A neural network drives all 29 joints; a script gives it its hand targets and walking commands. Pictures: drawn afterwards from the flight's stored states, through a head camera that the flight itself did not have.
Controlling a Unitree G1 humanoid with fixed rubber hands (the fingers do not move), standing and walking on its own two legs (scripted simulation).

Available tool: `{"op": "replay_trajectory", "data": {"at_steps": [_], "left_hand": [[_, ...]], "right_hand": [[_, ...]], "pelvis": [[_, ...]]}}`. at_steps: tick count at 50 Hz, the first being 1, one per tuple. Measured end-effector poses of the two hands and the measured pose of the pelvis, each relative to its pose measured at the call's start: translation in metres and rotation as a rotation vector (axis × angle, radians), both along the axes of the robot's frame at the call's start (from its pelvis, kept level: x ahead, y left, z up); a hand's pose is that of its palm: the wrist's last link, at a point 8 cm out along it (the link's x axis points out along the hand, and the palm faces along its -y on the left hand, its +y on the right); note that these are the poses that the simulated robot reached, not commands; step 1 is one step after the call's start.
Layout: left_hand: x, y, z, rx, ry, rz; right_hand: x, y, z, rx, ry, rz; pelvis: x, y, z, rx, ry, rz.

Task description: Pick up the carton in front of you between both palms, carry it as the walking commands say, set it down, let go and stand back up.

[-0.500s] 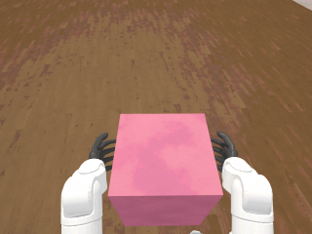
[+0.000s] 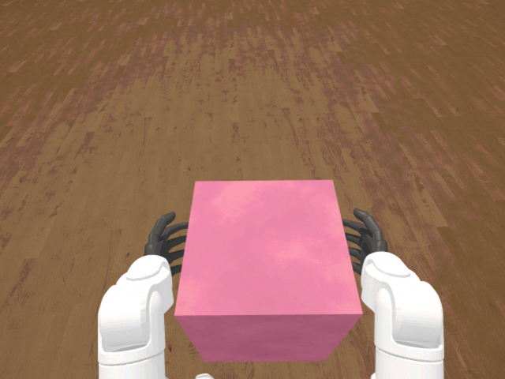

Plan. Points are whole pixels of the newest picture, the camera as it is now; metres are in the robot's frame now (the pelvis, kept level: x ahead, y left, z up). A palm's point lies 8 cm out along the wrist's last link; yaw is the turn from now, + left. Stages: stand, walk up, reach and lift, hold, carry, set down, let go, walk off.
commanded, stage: carry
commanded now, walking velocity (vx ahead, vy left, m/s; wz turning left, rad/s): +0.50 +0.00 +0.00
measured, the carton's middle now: (264, 277) +0.28 +0.00 +0.01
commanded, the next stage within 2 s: none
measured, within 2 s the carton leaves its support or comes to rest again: neither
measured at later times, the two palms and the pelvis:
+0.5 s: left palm (182, 145) +0.53 +0.16 +0.09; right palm (332, 145) +0.52 -0.14 +0.09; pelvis +0.26 +0.02 -0.01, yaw -2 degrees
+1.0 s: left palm (188, 145) +0.58 +0.16 +0.05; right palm (325, 141) +0.58 -0.14 +0.05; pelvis +0.31 +0.01 -0.01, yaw +0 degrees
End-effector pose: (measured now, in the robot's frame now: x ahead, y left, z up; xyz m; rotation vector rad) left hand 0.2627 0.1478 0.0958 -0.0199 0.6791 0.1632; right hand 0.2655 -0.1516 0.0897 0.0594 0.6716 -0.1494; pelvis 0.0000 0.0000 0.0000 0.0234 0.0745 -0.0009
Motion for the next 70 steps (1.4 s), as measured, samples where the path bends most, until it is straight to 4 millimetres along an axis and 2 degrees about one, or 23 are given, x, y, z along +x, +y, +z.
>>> {"op": "replay_trajectory", "data": {"at_steps": [3, 6, 9, 12, 17, 25, 31, 38, 47, 60, 70], "left_hand": [[0.05, 0.009, -0.007, -0.012, -0.016, -0.015], [0.102, 0.02, -0.024, -0.034, -0.015, -0.028], [0.138, 0.026, -0.04, -0.06, 0.06, -0.026], [0.165, 0.026, -0.044, -0.055, 0.115, -0.043], [0.208, 0.023, -0.034, -0.053, 0.086, -0.052], [0.268, 0.01, -0.006, -0.005, -0.01, -0.037], [0.302, 0.005, -0.01, -0.001, 0.028, -0.029], [0.316, 0.007, -0.024, -0.011, 0.055, -0.014], [0.318, 0.011, -0.04, 0.005, 0.056, -0.016], [0.298, 0.012, -0.065, 0.047, 0.039, -0.047], [0.297, 0.014, -0.073, 0.062, 0.003, -0.056]], "right_hand": [[0.046, 0.008, -0.002, -0.011, -0.016, -0.016], [0.093, 0.02, -0.013, -0.031, -0.014, -0.03], [0.128, 0.026, -0.025, -0.045, 0.06, -0.039], [0.15, 0.026, -0.029, -0.043, 0.116, -0.054], [0.191, 0.023, -0.019, -0.043, 0.087, -0.06], [0.257, 0.01, -0.004, -0.001, -0.009, -0.039], [0.293, 0.005, -0.009, -0.002, 0.029, -0.032], [0.314, 0.007, -0.017, -0.021, 0.057, -0.01], [0.318, 0.011, -0.033, -0.047, 0.057, 0.018], [0.298, 0.013, -0.059, -0.084, 0.039, 0.046], [0.298, 0.014, -0.066, -0.1, 0.003, 0.055]], "pelvis": [[0.049, 0.011, -0.011, -0.01, -0.008, -0.009], [0.098, 0.025, -0.027, -0.009, -0.023, -0.025], [0.126, 0.032, -0.022, -0.011, -0.014, -0.038], [0.15, 0.036, -0.01, -0.025, -0.004, -0.051], [0.19, 0.035, -0.001, -0.032, 0.002, -0.045], [0.262, 0.019, -0.008, -0.026, -0.028, -0.025], [0.297, 0.011, -0.01, -0.031, -0.012, -0.013], [0.314, 0.008, -0.01, -0.028, 0.0, -0.005], [0.318, 0.009, -0.012, -0.027, -0.002, 0.001], [0.296, 0.011, -0.015, -0.027, -0.029, 0.005], [0.272, 0.012, -0.012, -0.024, -0.043, 0.005]]}}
